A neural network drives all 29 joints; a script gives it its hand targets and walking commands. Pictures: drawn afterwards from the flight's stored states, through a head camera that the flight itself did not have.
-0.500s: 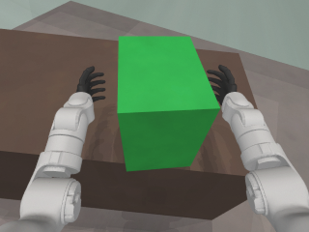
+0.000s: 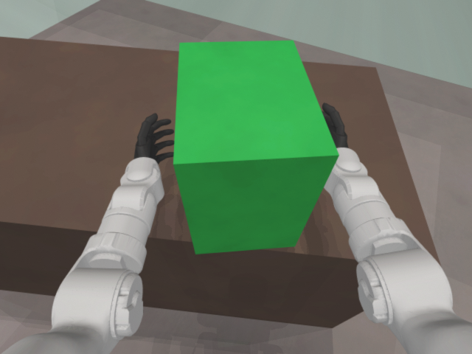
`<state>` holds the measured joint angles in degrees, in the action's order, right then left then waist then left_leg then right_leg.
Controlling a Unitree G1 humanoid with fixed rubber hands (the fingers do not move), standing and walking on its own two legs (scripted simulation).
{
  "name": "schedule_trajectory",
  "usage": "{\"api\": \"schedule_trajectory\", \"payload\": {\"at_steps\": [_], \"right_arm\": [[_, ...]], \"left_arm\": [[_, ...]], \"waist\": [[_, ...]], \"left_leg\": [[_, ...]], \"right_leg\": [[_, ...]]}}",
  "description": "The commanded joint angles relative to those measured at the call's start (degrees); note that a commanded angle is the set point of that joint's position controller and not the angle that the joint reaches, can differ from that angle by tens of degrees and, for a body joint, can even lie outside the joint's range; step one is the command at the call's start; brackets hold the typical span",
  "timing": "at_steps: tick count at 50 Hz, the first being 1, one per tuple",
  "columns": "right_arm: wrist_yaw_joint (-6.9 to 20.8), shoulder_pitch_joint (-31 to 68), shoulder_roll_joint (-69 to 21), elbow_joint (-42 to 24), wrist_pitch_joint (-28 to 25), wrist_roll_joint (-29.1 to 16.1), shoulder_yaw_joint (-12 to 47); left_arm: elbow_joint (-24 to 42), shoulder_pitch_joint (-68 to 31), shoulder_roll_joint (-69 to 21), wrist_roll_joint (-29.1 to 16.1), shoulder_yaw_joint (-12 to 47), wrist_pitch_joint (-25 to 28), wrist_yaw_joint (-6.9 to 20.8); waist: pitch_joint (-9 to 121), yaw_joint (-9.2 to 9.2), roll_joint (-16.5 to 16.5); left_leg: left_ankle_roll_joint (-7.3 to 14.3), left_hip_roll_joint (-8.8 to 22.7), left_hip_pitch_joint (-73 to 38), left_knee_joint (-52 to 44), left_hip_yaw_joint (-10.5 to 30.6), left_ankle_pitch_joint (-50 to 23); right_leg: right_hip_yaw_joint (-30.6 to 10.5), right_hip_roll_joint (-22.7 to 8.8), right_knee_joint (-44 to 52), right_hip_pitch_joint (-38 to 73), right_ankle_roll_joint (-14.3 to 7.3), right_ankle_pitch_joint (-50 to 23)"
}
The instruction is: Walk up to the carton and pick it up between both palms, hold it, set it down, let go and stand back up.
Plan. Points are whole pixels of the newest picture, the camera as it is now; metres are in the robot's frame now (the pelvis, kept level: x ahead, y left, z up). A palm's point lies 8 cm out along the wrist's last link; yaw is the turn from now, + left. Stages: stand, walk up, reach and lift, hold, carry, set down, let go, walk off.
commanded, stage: reach and lift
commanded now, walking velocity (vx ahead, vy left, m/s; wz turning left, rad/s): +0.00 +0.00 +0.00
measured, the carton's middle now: (241, 152) +0.46 +0.06 +0.07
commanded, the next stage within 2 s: none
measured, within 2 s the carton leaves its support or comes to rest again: leaves its support in 1.90 s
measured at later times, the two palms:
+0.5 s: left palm (159, 159) +0.41 +0.20 +0.08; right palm (324, 154) +0.45 -0.08 +0.09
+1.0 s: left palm (157, 165) +0.39 +0.20 +0.08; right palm (327, 162) +0.43 -0.09 +0.10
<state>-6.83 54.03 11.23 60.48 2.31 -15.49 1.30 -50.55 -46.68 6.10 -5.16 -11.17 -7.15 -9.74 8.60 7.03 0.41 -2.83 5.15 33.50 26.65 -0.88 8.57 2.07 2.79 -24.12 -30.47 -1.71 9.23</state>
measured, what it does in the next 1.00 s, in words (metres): stands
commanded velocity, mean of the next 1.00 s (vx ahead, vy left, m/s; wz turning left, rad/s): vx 0.00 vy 0.00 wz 0.00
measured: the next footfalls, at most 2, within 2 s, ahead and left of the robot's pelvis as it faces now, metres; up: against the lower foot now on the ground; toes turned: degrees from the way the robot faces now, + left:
none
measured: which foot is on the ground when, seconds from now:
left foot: down 0.00-1.00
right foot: down 0.00-1.00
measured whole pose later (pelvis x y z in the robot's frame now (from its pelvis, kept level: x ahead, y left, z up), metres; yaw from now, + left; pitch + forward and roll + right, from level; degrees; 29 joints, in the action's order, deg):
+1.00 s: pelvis +0.01 +0.01 +0.01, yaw +0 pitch +6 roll +0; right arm 0.7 46.8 -2.1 59.5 -7.0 18.0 -28.9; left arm -44.6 -41.2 -6.4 19.8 -28.5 -3.3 -6.2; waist 2.0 5.1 2.9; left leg -2.0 3.5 17.0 19.3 -2.5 7.8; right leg 0.8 1.3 -18.3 -14.9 -0.8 8.9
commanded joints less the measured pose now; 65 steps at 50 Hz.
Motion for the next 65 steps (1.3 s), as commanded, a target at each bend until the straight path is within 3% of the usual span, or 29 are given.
{"api": "schedule_trajectory", "payload": {"at_steps": [1,7,9,12,14,15,19,20,21,23,24,26,27,29,30,31,33,35,37,41,42,43,44,49,50,53,57,60,65], "right_arm": [[1.32,34.95,8.52,-6.77,-3.61,0.9,-2.15],[0.51,34.16,6.0,-11.1,-5.77,1.05,-0.35],[0.5,36.56,6.92,-10.63,-6.09,2.33,-3.11],[0.23,35.98,4.38,-11.25,-6.05,2.34,-2.17],[0.26,34.82,3.92,-6.43,-4.85,3.95,-5.27],[0.4,35.96,2.2,-7.65,-5.22,5.29,-6.06],[-0.35,35.49,2.54,-14.4,-5.84,4.99,-4.75],[-0.48,36.05,1.38,-12.18,-6.13,6.56,-6.42],[-0.1,35.65,0.42,-8.94,-5.5,6.7,-6.6],[0.04,37.07,0.03,-11.67,-6.01,7.04,-7.5],[0.42,37.2,-1.7,-10.71,-5.73,9.54,-7.95],[0.97,36.86,-5.37,-10.41,-5.91,11.47,-9.22],[1.77,36.86,-7.53,-11.5,-6.2,12.35,-8.23],[3.62,38.18,-16.11,-10.57,-6.81,17.4,-10.75],[5.11,37.29,-22.36,-11.81,-7.33,20.97,-11.57],[6.3,35.81,-29.75,-9.28,-7.35,25.26,-13.54],[9.41,32.32,-40.96,-9.1,-9.5,29.55,-12.78],[10.97,30.09,-41.06,-7.98,-11.49,32.81,-15.56],[12.32,30.85,-38.71,-5.45,-12.65,34.63,-18.04],[13.09,29.69,-39.94,-10.78,-13.09,35.38,-15.64],[13.27,29.13,-39.9,-11.23,-14.09,35.87,-17.15],[13.25,28.55,-40.51,-7.84,-13.42,35.83,-16.55],[13.59,29.17,-40.14,-7.76,-14.2,34.8,-16.66],[13.11,26.57,-39.18,-6.62,-13.8,35.3,-17.55],[13.19,27.24,-40.56,-8.33,-14.49,34.86,-16.25],[12.32,26.47,-40.48,-8.03,-15.33,33.76,-14.19],[12.19,24.93,-40.69,-6.26,-14.66,34.5,-14.78],[12.52,26.36,-41.09,-8.08,-14.66,33.94,-13.85],[12.47,25.78,-42.03,-8.14,-15.74,34.29,-12.48]], "left_arm": [[8.5,-35.87,9.01,0.36,1.13,6.34,-0.57],[8.54,-34.01,7.7,0.49,1.03,8.82,-0.17],[8.77,-36.82,6.21,1.99,0.15,8.22,-0.87],[10.07,-36.43,4.13,2.82,0.29,7.85,-1.56],[8.23,-37.43,1.77,3.66,1.47,7.26,-1.71],[8.67,-37.14,1.2,4.98,0.57,7.35,-2.15],[10.86,-33.41,0.05,4.43,-0.46,8.03,-1.98],[12.27,-36.17,-3.61,4.53,1.57,7.73,-2.06],[10.07,-36.63,-2.87,6.76,0.1,7.22,-2.18],[12.77,-37.31,-4.51,5.25,2.04,7.18,-2.51],[7.8,-36.49,-5.01,6.45,0.89,7.65,-1.64],[10.09,-37.96,-8.35,6.71,1.26,8.14,-0.57],[7.78,-37.65,-8.61,8.76,-2.07,9.01,0.3],[6.74,-38.88,-15.7,11.77,-2.99,10.02,3.08],[6.5,-38.0,-18.95,15.71,-5.96,10.67,4.54],[4.87,-38.6,-25.27,18.98,-6.38,10.5,6.7],[7.36,-37.45,-33.53,21.45,-3.43,11.68,9.26],[7.67,-37.4,-37.19,22.44,-1.03,11.51,9.5],[6.13,-37.29,-36.92,23.43,-2.46,10.55,9.49],[5.88,-30.71,-35.4,26.47,-5.28,8.04,10.52],[8.98,-32.16,-36.69,24.81,-2.48,8.3,9.87],[7.82,-30.71,-35.02,25.64,-5.26,8.02,10.16],[10.53,-31.85,-37.64,24.22,-1.66,8.45,9.45],[11.73,-28.76,-37.11,24.7,0.4,5.8,9.69],[11.74,-27.38,-37.93,25.5,-0.51,5.85,9.57],[14.22,-27.63,-39.36,24.03,2.71,5.53,9.62],[10.78,-26.59,-37.96,24.14,0.73,5.15,10.28],[11.67,-26.44,-39.0,24.73,0.44,4.51,10.53],[12.56,-26.2,-40.35,23.71,1.62,5.47,10.33]], "waist": [[41.23,-0.22,-0.03],[45.83,0.44,1.8],[45.75,-0.82,0.54],[46.7,0.51,0.4],[43.3,-1.71,-2.22],[43.59,-0.42,-2.08],[49.08,0.26,0.67],[48.4,-2.15,-1.91],[45.76,-0.7,-1.96],[44.12,-1.39,-1.67],[42.96,-0.73,-0.77],[43.78,-1.91,0.34],[42.62,0.02,2.09],[40.91,-0.8,2.69],[42.4,1.11,2.41],[37.92,-0.61,3.83],[41.6,-0.08,2.28],[41.02,-1.84,-1.58],[34.74,-2.28,-1.47],[27.68,1.57,1.44],[29.0,-0.19,0.48],[24.45,0.96,2.84],[28.04,-0.22,0.21],[25.98,-2.16,-0.77],[25.62,-0.13,-0.43],[30.5,-2.45,-1.2],[23.81,-2.71,0.71],[25.63,-2.01,-0.95],[26.94,-2.39,1.4]], "left_leg": [[0.46,-4.79,-18.57,1.8,-2.19,-18.74],[0.11,-5.02,-16.53,3.77,-2.0,-21.71],[0.24,-4.48,-18.62,2.16,-1.79,-20.43],[-0.16,-4.49,-20.18,3.96,-2.27,-22.28],[-0.37,-4.27,-21.86,2.73,-1.85,-19.18],[-0.46,-4.2,-22.56,3.13,-2.09,-19.25],[0.01,-4.15,-22.29,4.21,-2.37,-22.69],[-0.91,-3.75,-25.4,3.86,-1.7,-24.49],[-0.73,-3.93,-24.99,3.6,-1.94,-24.98],[-0.83,-3.45,-27.06,3.94,-1.38,-24.03],[-0.34,-3.69,-24.6,4.05,-1.5,-19.04],[-0.25,-4.0,-25.56,3.2,-1.8,-20.35],[0.48,-4.43,-23.46,2.43,-3.07,-19.61],[0.84,-4.84,-21.52,0.45,-3.88,-17.85],[1.46,-4.98,-20.91,-1.31,-4.15,-17.69],[1.42,-5.75,-22.12,-1.82,-4.97,-16.49],[0.93,-5.57,-21.96,-3.37,-5.44,-19.22],[-0.38,-4.88,-27.15,-3.48,-5.17,-23.11],[-0.04,-4.83,-30.52,-4.28,-5.57,-22.5],[1.19,-5.01,-27.26,-6.17,-6.95,-17.06],[0.66,-4.53,-28.0,-6.27,-6.73,-18.03],[1.35,-4.63,-27.75,-6.57,-7.52,-17.68],[0.34,-4.32,-30.26,-6.42,-7.1,-20.92],[-0.01,-4.24,-33.02,-6.03,-6.66,-20.99],[0.08,-3.95,-32.64,-5.62,-7.18,-23.58],[-0.22,-4.25,-34.22,-4.0,-6.49,-28.86],[0.44,-4.54,-30.92,-5.42,-7.21,-22.19],[0.92,-4.54,-31.38,-6.5,-6.94,-21.79],[1.14,-4.09,-31.55,-5.03,-6.38,-27.76]], "right_leg": [[-1.73,0.16,-0.94,18.52,4.54,-16.84],[-2.46,-0.73,-2.54,22.62,5.24,-25.54],[-1.3,0.04,-1.72,20.05,4.88,-20.63],[-1.31,0.36,-1.44,18.65,4.62,-22.1],[-1.14,0.63,-0.26,15.51,4.1,-17.64],[-0.57,0.84,0.5,14.39,3.53,-14.51],[-1.25,0.39,-1.69,19.33,4.16,-23.84],[-0.05,1.11,-0.95,16.07,3.85,-21.82],[-0.14,1.05,-0.5,15.93,3.59,-20.04],[0.68,1.56,0.17,13.36,3.18,-17.18],[0.04,0.49,0.71,13.41,3.34,-14.06],[0.37,0.17,1.08,14.26,4.05,-17.31],[-0.54,-0.55,1.05,19.0,3.6,-17.03],[-0.12,-1.62,0.59,21.81,4.66,-19.37],[-0.53,-2.3,0.99,24.78,4.83,-20.11],[-0.47,-2.71,1.4,26.98,5.02,-20.49],[-0.17,-3.28,0.66,31.75,5.04,-26.7],[1.79,-1.99,1.17,28.49,3.94,-26.76],[3.29,-1.3,2.54,27.36,3.89,-23.5],[2.3,-2.21,4.16,30.77,4.09,-21.07],[3.43,-1.39,4.22,29.07,3.67,-19.85],[2.68,-1.62,4.92,29.96,4.01,-20.09],[3.62,-0.86,4.75,26.97,3.79,-19.7],[3.95,-1.01,6.8,24.29,3.69,-16.33],[4.01,-0.78,6.55,25.61,3.42,-18.7],[4.34,-1.17,4.85,27.67,3.76,-26.38],[3.43,-1.87,5.55,28.95,4.07,-22.08],[3.33,-2.13,5.96,28.76,3.84,-20.72],[3.85,-1.84,4.17,29.01,4.57,-26.36]]}}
